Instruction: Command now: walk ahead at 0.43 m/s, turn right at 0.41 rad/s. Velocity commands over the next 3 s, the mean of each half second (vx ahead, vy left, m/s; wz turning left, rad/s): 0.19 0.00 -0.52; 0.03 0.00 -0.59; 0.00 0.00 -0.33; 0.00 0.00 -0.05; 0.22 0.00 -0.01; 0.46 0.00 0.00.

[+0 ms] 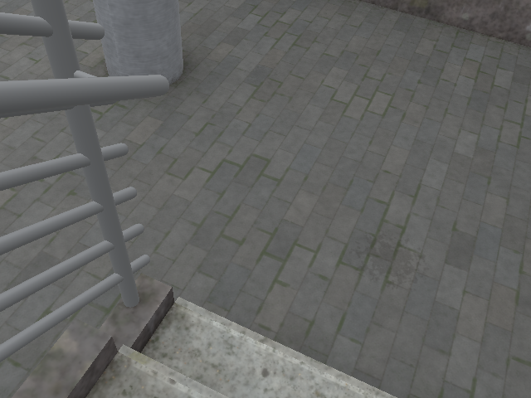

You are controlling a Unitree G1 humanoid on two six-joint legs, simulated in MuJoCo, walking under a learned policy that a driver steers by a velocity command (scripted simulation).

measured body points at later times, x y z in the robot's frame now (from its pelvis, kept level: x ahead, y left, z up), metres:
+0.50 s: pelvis +0.16 -0.04 -0.14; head +0.19 -0.06 +0.31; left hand +0.43 +0.13 -0.21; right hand +0.13 -0.31 -0.27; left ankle +0.06 +0.10 -0.67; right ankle +0.23 -0.14 -0.88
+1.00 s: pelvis +0.20 +0.04 -0.15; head +0.19 +0.00 +0.30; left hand +0.45 +0.22 -0.22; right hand +0.31 -0.27 -0.19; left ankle +0.23 +0.16 -0.63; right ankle +0.22 -0.14 -0.88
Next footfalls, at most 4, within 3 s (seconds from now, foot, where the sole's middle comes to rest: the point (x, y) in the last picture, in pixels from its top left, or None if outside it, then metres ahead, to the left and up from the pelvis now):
0.46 right None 0.26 -0.15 -0.92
1.08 left None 0.23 0.17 -0.76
1.60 right None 0.09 -0.03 -0.76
2.52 right None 0.10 -0.10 -0.76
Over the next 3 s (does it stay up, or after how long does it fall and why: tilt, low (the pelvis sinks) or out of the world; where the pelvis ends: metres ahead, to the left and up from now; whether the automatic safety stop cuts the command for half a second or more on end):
stays up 0.31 -0.16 -0.17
